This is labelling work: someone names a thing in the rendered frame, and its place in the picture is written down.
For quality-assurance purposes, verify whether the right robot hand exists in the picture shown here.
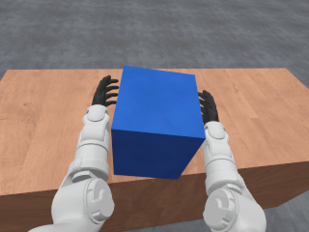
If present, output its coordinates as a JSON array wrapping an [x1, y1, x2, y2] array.
[[198, 90, 219, 125]]

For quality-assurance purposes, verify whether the pedestal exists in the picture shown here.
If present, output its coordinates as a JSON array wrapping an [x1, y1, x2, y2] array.
[[0, 68, 309, 232]]

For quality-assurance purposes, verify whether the right robot upper arm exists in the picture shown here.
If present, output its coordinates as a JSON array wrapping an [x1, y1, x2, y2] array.
[[203, 188, 267, 232]]

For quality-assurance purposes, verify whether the left robot upper arm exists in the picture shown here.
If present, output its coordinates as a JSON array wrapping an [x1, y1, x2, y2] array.
[[28, 177, 115, 232]]

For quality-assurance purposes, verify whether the robot right forearm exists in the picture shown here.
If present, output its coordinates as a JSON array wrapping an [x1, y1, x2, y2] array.
[[201, 121, 257, 203]]

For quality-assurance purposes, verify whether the carton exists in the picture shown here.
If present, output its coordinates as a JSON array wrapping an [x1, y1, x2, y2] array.
[[111, 66, 206, 180]]

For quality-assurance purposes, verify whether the robot left forearm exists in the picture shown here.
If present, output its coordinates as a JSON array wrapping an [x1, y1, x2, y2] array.
[[51, 104, 110, 215]]

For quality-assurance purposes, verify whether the left robot hand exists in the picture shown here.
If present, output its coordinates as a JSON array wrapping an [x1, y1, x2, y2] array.
[[92, 74, 120, 107]]

